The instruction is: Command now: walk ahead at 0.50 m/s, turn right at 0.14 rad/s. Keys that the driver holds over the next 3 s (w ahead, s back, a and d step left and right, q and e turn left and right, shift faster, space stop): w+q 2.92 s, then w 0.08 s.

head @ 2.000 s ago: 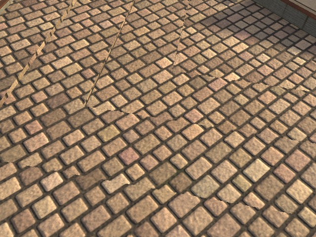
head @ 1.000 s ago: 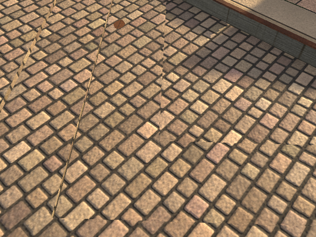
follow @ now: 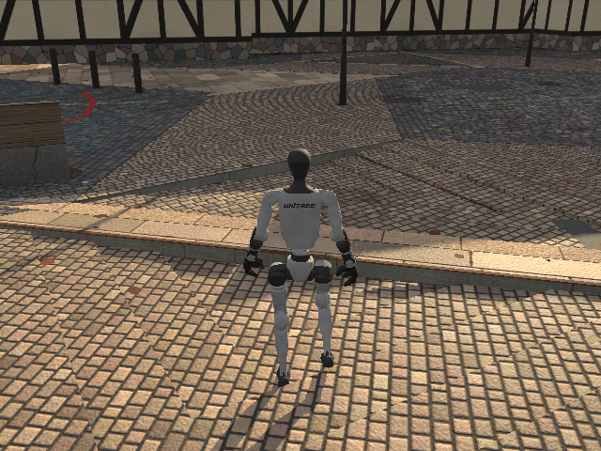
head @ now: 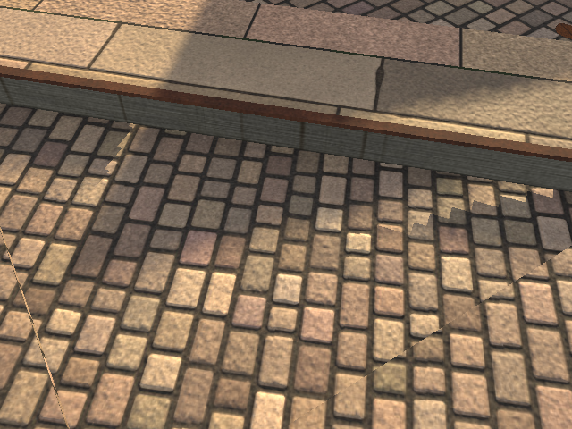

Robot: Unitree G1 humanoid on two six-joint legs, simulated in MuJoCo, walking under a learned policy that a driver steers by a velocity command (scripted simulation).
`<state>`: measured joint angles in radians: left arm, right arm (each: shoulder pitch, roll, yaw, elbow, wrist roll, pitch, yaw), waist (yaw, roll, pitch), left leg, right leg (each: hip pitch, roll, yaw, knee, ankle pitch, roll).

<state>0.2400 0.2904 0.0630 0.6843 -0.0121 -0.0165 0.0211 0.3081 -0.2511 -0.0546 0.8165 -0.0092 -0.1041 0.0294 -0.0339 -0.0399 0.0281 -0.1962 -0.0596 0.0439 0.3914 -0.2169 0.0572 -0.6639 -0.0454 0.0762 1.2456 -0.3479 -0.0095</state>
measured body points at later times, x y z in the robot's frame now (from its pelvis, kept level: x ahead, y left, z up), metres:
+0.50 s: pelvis +0.26 -0.04 +0.00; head +0.28 -0.04 +0.45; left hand +0.28 +0.25 -0.11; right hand +0.43 -0.30 -0.11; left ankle +0.29 +0.13 -0.67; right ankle +0.27 -0.15 -0.74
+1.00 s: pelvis +0.50 +0.13 -0.03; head +0.53 +0.16 +0.42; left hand +0.50 +0.44 -0.14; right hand +0.72 -0.08 -0.14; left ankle +0.46 +0.18 -0.77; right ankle +0.62 -0.02 -0.68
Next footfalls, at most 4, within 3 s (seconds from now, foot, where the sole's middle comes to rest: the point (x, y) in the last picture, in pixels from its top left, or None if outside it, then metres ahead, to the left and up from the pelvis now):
0.26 right None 0.31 -0.15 -0.78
0.80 left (203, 427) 0.50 0.19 -0.81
1.26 right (203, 290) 0.87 0.22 -0.81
1.72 left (58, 307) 0.83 0.60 -0.81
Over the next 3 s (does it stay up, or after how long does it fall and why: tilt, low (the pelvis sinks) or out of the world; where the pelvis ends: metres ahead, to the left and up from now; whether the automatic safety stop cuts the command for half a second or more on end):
stays up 0.98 1.02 0.01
